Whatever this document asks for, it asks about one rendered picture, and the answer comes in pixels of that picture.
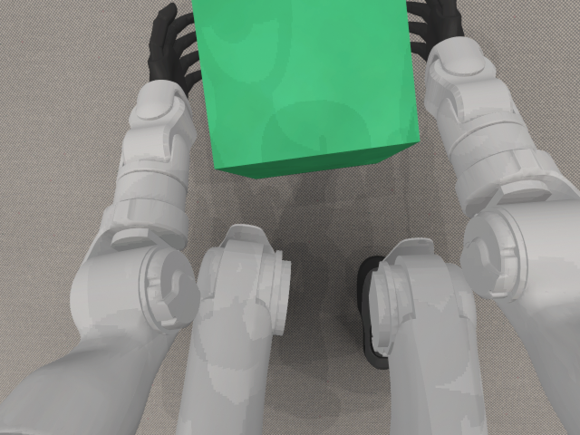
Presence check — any robot left upper arm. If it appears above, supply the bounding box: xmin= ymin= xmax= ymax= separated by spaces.
xmin=0 ymin=245 xmax=200 ymax=435

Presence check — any robot right upper arm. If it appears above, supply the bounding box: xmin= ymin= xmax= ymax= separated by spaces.
xmin=459 ymin=199 xmax=580 ymax=435

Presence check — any right robot forearm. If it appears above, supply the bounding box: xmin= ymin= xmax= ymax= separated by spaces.
xmin=424 ymin=36 xmax=580 ymax=218

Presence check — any robot shin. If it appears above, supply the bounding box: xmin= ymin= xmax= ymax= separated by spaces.
xmin=197 ymin=224 xmax=275 ymax=302
xmin=372 ymin=237 xmax=477 ymax=357

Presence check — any carton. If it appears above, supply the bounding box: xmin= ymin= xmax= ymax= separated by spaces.
xmin=191 ymin=0 xmax=420 ymax=179

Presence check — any robot right shin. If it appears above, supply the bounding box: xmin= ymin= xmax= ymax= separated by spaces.
xmin=372 ymin=237 xmax=477 ymax=357

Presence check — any robot left shin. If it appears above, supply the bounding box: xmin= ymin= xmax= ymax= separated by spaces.
xmin=197 ymin=224 xmax=275 ymax=302

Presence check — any left robot hand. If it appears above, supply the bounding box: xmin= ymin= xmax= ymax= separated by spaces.
xmin=148 ymin=3 xmax=202 ymax=98

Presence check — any left robot forearm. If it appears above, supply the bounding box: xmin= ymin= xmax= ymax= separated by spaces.
xmin=70 ymin=80 xmax=197 ymax=319

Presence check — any right robot hand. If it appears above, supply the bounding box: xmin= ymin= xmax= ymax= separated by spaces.
xmin=406 ymin=0 xmax=465 ymax=63

